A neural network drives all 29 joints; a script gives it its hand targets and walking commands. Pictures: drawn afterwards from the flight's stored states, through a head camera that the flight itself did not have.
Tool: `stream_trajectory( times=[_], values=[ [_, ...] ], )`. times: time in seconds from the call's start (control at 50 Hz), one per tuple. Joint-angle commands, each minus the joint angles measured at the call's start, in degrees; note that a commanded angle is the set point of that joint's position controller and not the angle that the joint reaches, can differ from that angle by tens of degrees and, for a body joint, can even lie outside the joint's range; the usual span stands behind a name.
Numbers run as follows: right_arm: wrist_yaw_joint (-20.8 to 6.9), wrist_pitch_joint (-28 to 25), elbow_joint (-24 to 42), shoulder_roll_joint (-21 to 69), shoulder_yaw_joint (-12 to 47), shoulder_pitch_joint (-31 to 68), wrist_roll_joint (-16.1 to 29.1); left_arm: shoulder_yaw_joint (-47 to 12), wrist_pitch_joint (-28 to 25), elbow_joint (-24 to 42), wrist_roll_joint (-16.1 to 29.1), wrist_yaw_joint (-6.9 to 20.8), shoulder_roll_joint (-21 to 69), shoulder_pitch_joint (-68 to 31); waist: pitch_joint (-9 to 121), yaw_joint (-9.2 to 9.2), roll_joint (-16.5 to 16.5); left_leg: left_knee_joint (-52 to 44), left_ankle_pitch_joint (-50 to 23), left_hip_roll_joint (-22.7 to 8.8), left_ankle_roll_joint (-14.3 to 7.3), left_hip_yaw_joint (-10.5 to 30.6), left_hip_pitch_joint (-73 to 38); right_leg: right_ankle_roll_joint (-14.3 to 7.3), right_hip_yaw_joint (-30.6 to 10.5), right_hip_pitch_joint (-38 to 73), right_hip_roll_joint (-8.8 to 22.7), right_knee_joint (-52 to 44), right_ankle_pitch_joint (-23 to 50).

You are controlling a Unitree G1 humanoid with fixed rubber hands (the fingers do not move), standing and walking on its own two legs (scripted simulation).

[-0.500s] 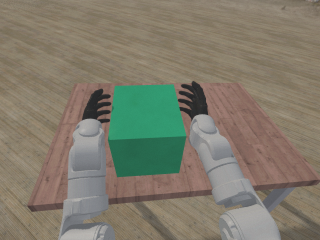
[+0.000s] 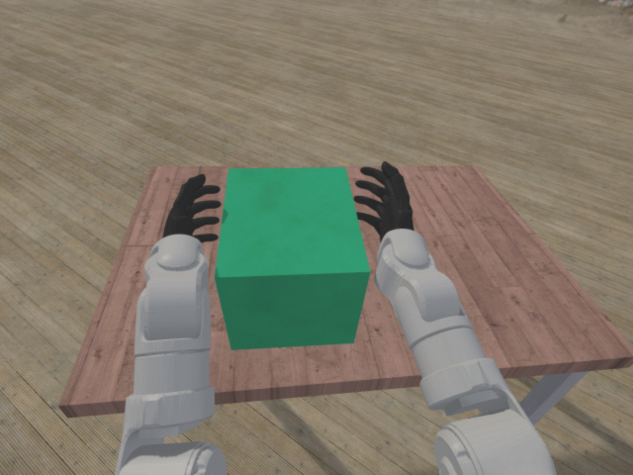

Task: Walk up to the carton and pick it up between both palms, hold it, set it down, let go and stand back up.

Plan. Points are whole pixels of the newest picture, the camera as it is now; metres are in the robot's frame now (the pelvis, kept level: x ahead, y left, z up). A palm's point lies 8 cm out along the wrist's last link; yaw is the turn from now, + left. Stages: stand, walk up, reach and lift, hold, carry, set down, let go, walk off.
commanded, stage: hold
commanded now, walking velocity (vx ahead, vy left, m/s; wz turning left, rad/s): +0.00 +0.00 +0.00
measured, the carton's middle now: (290, 255) +0.38 +0.01 +0.12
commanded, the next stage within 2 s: none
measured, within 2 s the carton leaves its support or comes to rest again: neither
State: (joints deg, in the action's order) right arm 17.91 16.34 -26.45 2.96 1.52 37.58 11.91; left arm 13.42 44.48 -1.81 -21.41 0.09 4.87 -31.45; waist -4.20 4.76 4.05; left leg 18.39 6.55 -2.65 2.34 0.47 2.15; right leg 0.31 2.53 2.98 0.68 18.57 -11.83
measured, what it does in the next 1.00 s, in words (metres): stands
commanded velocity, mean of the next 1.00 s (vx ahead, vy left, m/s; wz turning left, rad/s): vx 0.00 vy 0.00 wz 0.00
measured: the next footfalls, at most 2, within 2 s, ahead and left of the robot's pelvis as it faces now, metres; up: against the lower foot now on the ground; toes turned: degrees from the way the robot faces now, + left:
none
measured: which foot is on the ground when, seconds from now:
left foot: down 0.00-1.00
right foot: down 0.00-1.00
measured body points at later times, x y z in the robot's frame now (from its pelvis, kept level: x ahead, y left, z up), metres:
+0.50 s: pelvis +0.00 +0.00 +0.00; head -0.04 +0.02 +0.45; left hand +0.37 +0.14 +0.17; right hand +0.38 -0.12 +0.18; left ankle +0.05 +0.14 -0.75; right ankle +0.00 -0.12 -0.75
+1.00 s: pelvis +0.00 +0.00 +0.00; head -0.03 +0.02 +0.45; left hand +0.37 +0.14 +0.17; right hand +0.37 -0.12 +0.18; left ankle +0.05 +0.14 -0.75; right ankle +0.00 -0.12 -0.75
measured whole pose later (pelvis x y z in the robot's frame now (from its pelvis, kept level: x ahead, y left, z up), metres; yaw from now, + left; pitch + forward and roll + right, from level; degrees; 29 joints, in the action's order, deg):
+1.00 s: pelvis +0.00 +0.00 +0.00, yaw +0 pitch -9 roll +0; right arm 17.7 15.8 -25.3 3.3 1.8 36.9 12.1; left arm 13.2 44.7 -0.5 -20.8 -0.2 5.0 -30.3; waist -4.6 5.0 3.8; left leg 17.9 6.5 -2.8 2.4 0.1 2.1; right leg 0.2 2.6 2.7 0.6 18.3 -11.7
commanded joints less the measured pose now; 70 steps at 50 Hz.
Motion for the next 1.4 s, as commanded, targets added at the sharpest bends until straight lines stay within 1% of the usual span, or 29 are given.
stream_trajectory(
  times=[0.0, 0.06, 0.1, 0.16, 0.2, 0.26, 0.28, 0.32, 0.34, 0.4, 0.42, 0.52, 0.56, 0.62, 0.68, 0.7, 0.76, 0.84, 0.88, 0.94, 0.98, 1.0, 1.04, 1.08, 1.14, 1.18, 1.2, 1.32, 1.38],
  values=[
    [-7.31, -3.49, 15.60, 32.43, 20.88, 41.86, 1.88, -28.94, -7.39, 8.95, 10.45, 8.23, 31.32, -43.97, 27.20, 0.40, -4.74, 0.50, -10.21, 3.73, -1.21, -3.34, -17.42, 3.84, 3.92, -5.77, -3.12, -3.80, 10.53],
    [-7.23, -3.19, 14.07, 31.15, 20.30, 41.01, 2.91, -28.39, -6.52, 6.90, 8.43, 8.13, 31.99, -40.69, 25.07, 0.90, -7.13, 0.67, -12.45, 4.06, -0.97, -2.77, -18.56, 3.71, 4.06, -4.61, -3.24, -3.98, 12.03],
    [-7.48, -3.53, 14.00, 31.19, 20.35, 43.75, 2.09, -27.60, -7.01, 6.46, 9.27, 8.43, 31.47, -43.32, 25.06, 0.40, -4.75, -0.52, -7.52, 3.98, -1.80, -3.31, -16.49, 3.72, 4.22, -5.05, -3.11, -4.47, 7.66],
    [-7.89, -4.12, 16.48, 33.34, 21.59, 42.06, 3.10, -31.76, -8.67, 13.40, 11.81, 7.46, 32.97, -46.68, 32.63, 1.09, -7.56, 1.47, -12.69, 3.86, -0.39, -2.88, -19.91, 3.57, 4.73, -4.36, -3.54, -2.54, 12.44],
    [-7.65, -3.88, 14.15, 31.78, 21.03, 41.36, 2.95, -30.41, -7.83, 8.64, 9.94, 7.20, 31.82, -43.92, 28.77, 0.67, -8.35, 1.08, -11.64, 3.99, -0.44, -2.73, -18.39, 3.33, 4.30, -4.80, -3.51, -3.32, 11.84],
    [-7.68, -3.70, 14.09, 32.10, 19.47, 44.07, 2.05, -27.45, -7.59, 6.82, 9.41, 7.86, 30.10, -44.62, 24.52, 0.32, -3.98, -0.02, -6.65, 4.12, -2.27, -3.37, -15.50, 4.01, 3.82, -6.13, -2.86, -4.23, 8.19],
    [-7.71, -4.93, 17.57, 32.20, 21.26, 45.08, 2.23, -28.55, -7.80, 7.92, 10.22, 7.90, 32.43, -42.98, 28.07, -0.27, -4.91, 0.21, -10.03, 4.16, -1.71, -3.87, -16.36, 4.01, 4.22, -4.36, -3.16, -3.88, 11.31],
    [-7.70, -3.86, 13.72, 33.40, 20.97, 41.08, 2.34, -27.00, -8.09, 8.29, 9.88, 8.05, 31.97, -43.44, 27.11, 0.00, -3.82, 0.26, -10.82, 4.07, -1.81, -3.33, -17.22, 4.13, 4.15, -4.78, -3.26, -3.51, 11.69],
    [-7.67, -3.81, 14.68, 31.89, 21.13, 43.36, 2.69, -27.88, -7.25, 5.29, 9.09, 8.05, 31.58, -41.65, 26.30, -0.16, -5.98, 0.55, -10.05, 4.16, -1.53, -3.71, -17.56, 4.01, 3.76, -5.51, -3.12, -4.15, 11.53],
    [-7.40, -3.27, 12.53, 32.25, 20.32, 40.44, 1.59, -26.66, -7.53, 6.29, 8.82, 8.31, 29.78, -43.00, 24.72, 0.90, -3.45, -0.24, -8.82, 4.82, -1.85, -3.15, -16.14, 4.13, 4.06, -3.70, -3.01, -4.29, 11.29],
    [-7.81, -3.27, 11.41, 33.35, 19.41, 41.42, 1.16, -28.30, -8.62, 9.61, 10.35, 8.06, 31.42, -48.09, 27.25, 1.36, -5.64, -0.03, -8.38, 4.18, -1.28, -3.25, -16.82, 3.85, 4.34, -5.01, -3.16, -3.45, 9.28],
    [-7.16, -4.62, 20.47, 34.84, 24.07, 41.49, 3.21, -31.70, -9.43, 11.53, 13.06, 7.37, 32.16, -44.58, 34.82, 0.77, -6.05, 2.72, -17.13, 4.47, -0.79, -2.89, -20.08, 4.28, 3.71, -3.15, -3.40, -2.23, 19.83],
    [-6.74, -3.77, 18.55, 31.86, 24.08, 40.74, 3.13, -30.71, -7.87, 7.58, 10.62, 7.37, 31.20, -38.86, 30.34, 0.41, -5.19, 2.39, -15.80, 4.16, -1.07, -2.62, -19.59, 4.20, 3.94, -4.36, -3.64, -3.00, 17.45],
    [-6.94, -2.53, 13.52, 32.26, 21.82, 36.01, 2.70, -26.88, -7.50, 10.43, 9.10, 8.63, 29.40, -41.26, 24.46, 0.51, -4.89, 0.17, -12.58, 4.59, -1.53, -3.39, -16.78, 4.38, 3.66, -2.04, -2.79, -3.62, 14.68],
    [-6.76, -3.01, 15.98, 32.69, 22.46, 39.25, 2.94, -28.71, -7.46, 12.01, 10.31, 8.44, 30.93, -42.35, 26.84, 1.40, -5.36, 0.73, -13.18, 4.58, -1.34, -3.49, -18.06, 4.63, 4.38, -3.25, -3.22, -3.20, 15.32],
    [-6.68, -1.89, 12.29, 31.27, 21.69, 36.45, 2.98, -26.59, -7.13, 9.46, 8.60, 8.29, 29.46, -40.77, 22.16, 1.13, -4.19, 0.07, -12.10, 4.49, -1.36, -3.25, -17.11, 4.59, 4.16, -3.76, -3.20, -3.98, 13.60],
    [-7.60, -3.94, 18.05, 32.25, 22.61, 41.42, 3.93, -31.96, -7.83, 12.77, 10.42, 7.42, 32.60, -44.95, 29.72, 1.00, -8.67, 1.33, -12.78, 4.11, -0.01, -2.78, -19.97, 3.77, 4.81, -6.04, -3.86, -3.16, 11.22],
    [-7.25, -2.88, 14.86, 31.35, 21.59, 38.35, 2.42, -28.09, -7.03, 9.20, 9.65, 8.22, 30.91, -41.35, 24.42, 1.16, -4.36, 0.22, -11.67, 4.14, -1.19, -2.98, -17.30, 4.15, 4.40, -3.94, -3.38, -3.54, 12.68],
    [-7.83, -3.30, 14.60, 31.82, 21.13, 41.40, 2.06, -30.16, -7.58, 9.60, 10.68, 8.00, 31.56, -44.08, 25.97, 0.98, -7.04, -0.53, -6.80, 3.80, -1.07, -3.20, -17.35, 3.57, 4.38, -7.32, -2.91, -3.87, 6.50],
    [-7.20, -4.57, 21.81, 33.74, 24.61, 40.63, 4.48, -33.33, -8.25, 15.62, 12.57, 7.14, 33.50, -42.27, 33.96, 1.12, -7.20, 2.80, -19.13, 3.98, 0.05, -2.22, -21.36, 3.70, 4.69, -2.86, -3.97, -2.23, 18.92],
    [-6.86, -3.74, 20.08, 31.05, 24.28, 40.34, 3.49, -31.63, -7.40, 11.17, 11.04, 7.22, 31.36, -41.65, 30.36, 0.67, -7.23, 2.67, -17.09, 4.19, -0.24, -2.11, -20.78, 4.06, 4.45, -3.93, -3.56, -2.61, 18.47],
    [-6.80, -2.71, 17.54, 31.80, 23.90, 40.00, 3.98, -29.31, -7.63, 11.89, 10.44, 7.57, 30.69, -42.54, 28.26, -0.88, -4.83, 1.91, -14.99, 4.04, -1.03, -2.56, -19.87, 4.62, 4.06, -5.03, -3.56, -2.99, 15.49],
    [-7.23, -3.03, 15.94, 31.68, 21.03, 38.13, 2.11, -28.90, -6.86, 10.81, 9.82, 8.21, 30.74, -41.40, 26.20, 1.15, -4.64, 0.50, -11.70, 4.04, -1.66, -2.86, -17.49, 3.94, 3.97, -4.04, -2.91, -3.45, 13.12],
    [-7.34, -3.28, 16.14, 31.19, 21.60, 40.10, 1.63, -28.28, -7.01, 8.93, 10.09, 8.40, 29.59, -42.30, 25.12, 0.60, -3.70, -0.13, -7.99, 4.13, -1.93, -3.46, -16.34, 4.36, 4.09, -4.38, -2.64, -3.78, 10.54],
    [-7.29, -3.58, 16.49, 33.12, 21.25, 38.41, 1.89, -29.68, -8.53, 13.34, 11.36, 8.23, 30.99, -45.06, 29.17, 1.78, -5.50, 0.71, -11.47, 4.39, -0.84, -2.97, -18.74, 3.91, 4.06, -3.59, -2.96, -2.99, 13.75],
    [-7.14, -3.05, 15.85, 32.05, 22.56, 38.75, 1.73, -28.36, -8.15, 11.06, 9.87, 8.06, 29.73, -43.60, 27.50, 0.32, -5.14, 1.48, -13.95, 4.79, -0.97, -3.09, -17.92, 4.53, 3.95, -2.85, -2.83, -2.62, 17.51],
    [-7.05, -3.10, 13.09, 32.51, 20.87, 37.18, 1.98, -29.43, -8.20, 13.26, 9.88, 8.33, 30.67, -45.28, 27.42, 1.68, -7.60, 1.10, -13.45, 4.44, -0.28, -3.02, -19.56, 4.25, 5.00, -3.94, -3.06, -2.56, 15.16],
    [-7.80, -3.64, 14.69, 30.57, 20.15, 41.01, 2.14, -27.15, -6.93, 8.71, 8.38, 8.48, 30.82, -42.79, 24.60, 0.02, -6.19, -0.37, -9.37, 4.16, -1.12, -3.60, -16.63, 3.75, 4.79, -5.01, -3.20, -3.98, 8.16],
    [-8.09, -4.37, 14.81, 33.24, 21.18, 40.77, 1.77, -29.97, -8.71, 13.68, 10.96, 8.03, 32.18, -46.68, 30.50, 0.96, -6.46, 0.94, -12.23, 3.88, -0.73, -3.18, -19.01, 3.83, 5.25, -4.45, -3.29, -2.77, 11.99]
  ],
)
